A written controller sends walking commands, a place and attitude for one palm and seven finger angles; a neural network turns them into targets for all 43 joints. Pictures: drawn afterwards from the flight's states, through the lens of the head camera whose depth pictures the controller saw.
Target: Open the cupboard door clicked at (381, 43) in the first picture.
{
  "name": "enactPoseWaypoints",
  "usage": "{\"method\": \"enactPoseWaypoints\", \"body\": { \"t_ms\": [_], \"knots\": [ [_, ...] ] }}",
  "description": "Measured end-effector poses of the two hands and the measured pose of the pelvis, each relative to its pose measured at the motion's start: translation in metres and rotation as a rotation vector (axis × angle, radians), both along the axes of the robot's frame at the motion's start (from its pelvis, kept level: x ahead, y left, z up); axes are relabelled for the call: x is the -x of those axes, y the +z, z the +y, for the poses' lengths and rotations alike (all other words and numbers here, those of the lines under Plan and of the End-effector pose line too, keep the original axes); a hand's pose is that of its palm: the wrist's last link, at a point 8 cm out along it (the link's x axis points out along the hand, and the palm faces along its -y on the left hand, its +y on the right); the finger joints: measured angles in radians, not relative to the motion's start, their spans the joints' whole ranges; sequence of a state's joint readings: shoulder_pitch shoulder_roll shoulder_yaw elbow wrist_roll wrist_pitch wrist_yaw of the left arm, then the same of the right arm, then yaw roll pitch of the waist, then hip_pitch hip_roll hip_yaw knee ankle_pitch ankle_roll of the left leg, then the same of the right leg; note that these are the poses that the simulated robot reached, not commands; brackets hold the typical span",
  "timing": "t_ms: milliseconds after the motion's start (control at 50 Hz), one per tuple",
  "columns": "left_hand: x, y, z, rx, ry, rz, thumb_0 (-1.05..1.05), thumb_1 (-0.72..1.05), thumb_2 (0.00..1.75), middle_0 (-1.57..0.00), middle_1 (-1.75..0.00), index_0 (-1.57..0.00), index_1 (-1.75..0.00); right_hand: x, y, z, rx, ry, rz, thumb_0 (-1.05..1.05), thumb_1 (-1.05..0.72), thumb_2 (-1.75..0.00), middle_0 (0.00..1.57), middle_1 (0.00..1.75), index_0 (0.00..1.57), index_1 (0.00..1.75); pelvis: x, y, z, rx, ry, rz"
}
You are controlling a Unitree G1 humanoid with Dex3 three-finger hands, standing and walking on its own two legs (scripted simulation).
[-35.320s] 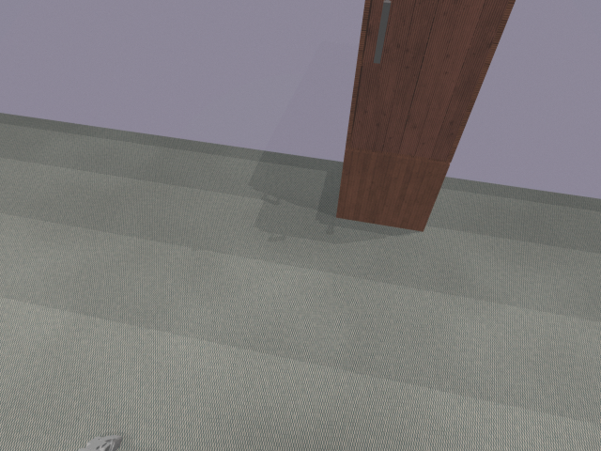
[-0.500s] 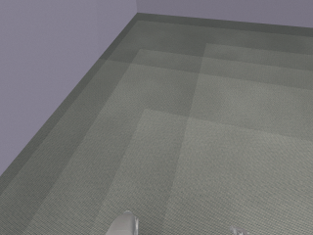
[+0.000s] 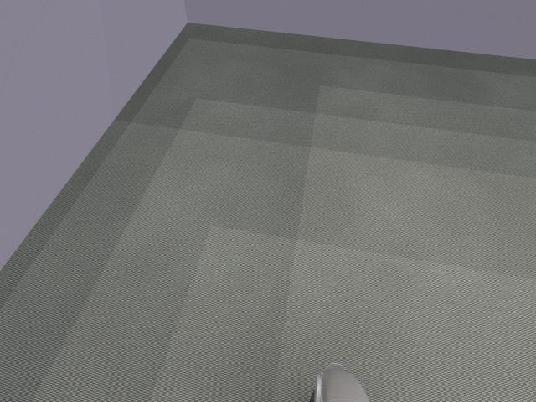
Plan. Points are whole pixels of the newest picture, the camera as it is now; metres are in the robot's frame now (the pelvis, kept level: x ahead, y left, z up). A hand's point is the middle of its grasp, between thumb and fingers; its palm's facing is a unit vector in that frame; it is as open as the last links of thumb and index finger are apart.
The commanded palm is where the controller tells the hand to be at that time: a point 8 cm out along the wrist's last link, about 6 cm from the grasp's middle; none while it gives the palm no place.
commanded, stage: turn to face it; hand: left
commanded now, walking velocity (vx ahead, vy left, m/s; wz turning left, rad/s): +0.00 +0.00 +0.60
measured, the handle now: out of the picture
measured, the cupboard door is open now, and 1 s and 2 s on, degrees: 49 49 49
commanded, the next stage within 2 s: none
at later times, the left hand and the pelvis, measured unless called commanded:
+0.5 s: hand (175, 346) +0.24 +0.19 -0.20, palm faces +0.27 -0.95 -0.15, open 7.2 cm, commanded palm none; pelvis +0.17 -0.01 -0.03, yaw +16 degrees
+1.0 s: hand (195, 373) +0.19 +0.13 -0.15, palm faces +0.53 -0.79 -0.32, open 7.4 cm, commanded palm none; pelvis +0.25 -0.07 +0.00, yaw +34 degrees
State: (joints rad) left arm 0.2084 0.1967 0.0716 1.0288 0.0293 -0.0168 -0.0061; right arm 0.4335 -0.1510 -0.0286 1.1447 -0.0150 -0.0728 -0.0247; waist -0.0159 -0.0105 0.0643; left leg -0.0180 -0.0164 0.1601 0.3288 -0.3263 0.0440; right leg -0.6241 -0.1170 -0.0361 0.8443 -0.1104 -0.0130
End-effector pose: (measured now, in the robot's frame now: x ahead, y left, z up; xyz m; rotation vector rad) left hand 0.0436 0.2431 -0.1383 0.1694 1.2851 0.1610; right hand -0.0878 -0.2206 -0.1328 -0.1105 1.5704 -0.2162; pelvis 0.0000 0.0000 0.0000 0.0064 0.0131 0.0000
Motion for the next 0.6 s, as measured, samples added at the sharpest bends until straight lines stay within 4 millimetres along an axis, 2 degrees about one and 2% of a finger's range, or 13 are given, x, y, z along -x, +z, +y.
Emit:
{"method": "enactPoseWaypoints", "body": {
  "t_ms": [60, 120, 160, 200, 240, 320, 380, 440, 500, 540, 600],
  "knots": [
    [-0.071, 0.0, -0.005, -0.025, -0.062, -0.049, 0.03, 0.95, 0.9, -0.2, -0.3, -0.19, -0.3, 0.0, 0.0, 0.001, -0.021, -0.05, 0.085, 0.0, -0.92, -0.9, 0.2, 0.29, 0.2, 0.3, -0.036, -0.006, -0.012, -0.002, 0.003, 0.005],
    [-0.135, -0.005, -0.019, -0.041, -0.089, -0.131, 0.02, 0.94, 0.9, -0.2, -0.3, -0.19, -0.3, -0.011, -0.006, -0.001, -0.056, -0.069, 0.173, 0.0, -0.91, -0.9, 0.2, 0.3, 0.2, 0.3, -0.074, -0.018, -0.027, -0.006, 0.034, 0.009],
    [-0.164, -0.005, -0.031, -0.037, -0.083, -0.188, 0.02, 0.93, 0.9, -0.2, -0.3, -0.19, -0.3, -0.032, -0.009, -0.007, -0.068, -0.062, 0.196, 0.0, -0.91, -0.9, 0.2, 0.3, 0.2, 0.3, -0.089, -0.02, -0.034, -0.002, 0.058, 0.01],
    [-0.179, -0.002, -0.041, -0.022, -0.057, -0.222, 0.01, 0.92, 0.9, -0.2, -0.3, -0.19, -0.3, -0.066, -0.011, -0.017, -0.062, -0.034, 0.169, 0.01, -0.91, -0.9, 0.2, 0.3, 0.2, 0.3, -0.101, -0.017, -0.038, -0.005, 0.088, 0.0],
    [-0.184, -0.001, -0.049, -0.003, -0.019, -0.225, 0.01, 0.92, 0.9, -0.2, -0.3, -0.19, -0.3, -0.112, -0.012, -0.028, -0.047, 0.011, 0.107, 0.01, -0.91, -0.9, 0.2, 0.3, 0.2, 0.3, -0.112, -0.012, -0.039, -0.007, 0.114, -0.004],
    [-0.178, -0.005, -0.058, 0.042, 0.064, -0.19, 0.0, 0.92, 0.9, -0.2, -0.3, -0.2, -0.3, -0.218, -0.011, -0.043, -0.005, 0.115, -0.088, 0.01, -0.91, -0.9, 0.2, 0.3, 0.2, 0.3, -0.132, -0.006, -0.038, -0.008, 0.163, 0.0],
    [-0.181, -0.008, -0.045, 0.045, 0.126, -0.205, -0.03, 0.94, 0.9, -0.21, -0.3, -0.2, -0.3, -0.294, -0.005, -0.045, 0.025, 0.208, -0.228, 0.0, -0.91, -0.9, 0.2, 0.29, 0.2, 0.3, -0.144, -0.008, -0.032, 0.004, 0.204, -0.001],
    [-0.179, -0.02, -0.027, 0.051, 0.173, -0.196, -0.02, 0.94, 0.9, -0.21, -0.3, -0.2, -0.3, -0.358, 0.002, -0.037, 0.057, 0.292, -0.348, 0.0, -0.91, -0.9, 0.2, 0.29, 0.2, 0.3, -0.157, -0.016, -0.02, 0.017, 0.24, -0.007],
    [-0.172, -0.035, -0.006, 0.043, 0.223, -0.165, -0.01, 0.93, 0.9, -0.21, -0.3, -0.2, -0.3, -0.404, 0.002, -0.027, 0.084, 0.364, -0.443, 0.0, -0.91, -0.9, 0.2, 0.29, 0.2, 0.3, -0.169, -0.029, -0.009, 0.035, 0.275, 0.004],
    [-0.166, -0.033, 0.006, 0.021, 0.249, -0.138, -0.01, 0.93, 0.9, -0.2, -0.3, -0.2, -0.3, -0.422, 0.005, -0.02, 0.083, 0.405, -0.459, 0.0, -0.91, -0.9, 0.2, 0.29, 0.2, 0.3, -0.174, -0.027, -0.008, 0.03, 0.291, 0.011],
    [-0.158, -0.021, 0.018, -0.019, 0.297, -0.118, 0.0, 0.92, 0.9, -0.2, -0.3, -0.2, -0.3, -0.439, 0.009, -0.012, 0.066, 0.458, -0.441, 0.0, -0.91, -0.9, 0.2, 0.29, 0.2, 0.3, -0.183, -0.019, -0.01, 0.027, 0.329, 0.03]
  ]
}}
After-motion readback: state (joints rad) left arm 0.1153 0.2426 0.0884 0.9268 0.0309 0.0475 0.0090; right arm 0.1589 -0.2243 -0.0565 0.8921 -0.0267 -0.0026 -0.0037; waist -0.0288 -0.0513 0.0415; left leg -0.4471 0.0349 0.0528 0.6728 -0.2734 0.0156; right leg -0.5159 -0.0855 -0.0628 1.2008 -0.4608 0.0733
